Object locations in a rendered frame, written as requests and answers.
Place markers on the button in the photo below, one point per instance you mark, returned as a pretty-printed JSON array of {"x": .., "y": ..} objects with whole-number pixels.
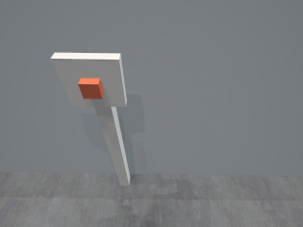
[{"x": 91, "y": 88}]

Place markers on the panel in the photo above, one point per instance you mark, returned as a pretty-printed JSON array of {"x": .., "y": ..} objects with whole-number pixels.
[{"x": 71, "y": 67}]

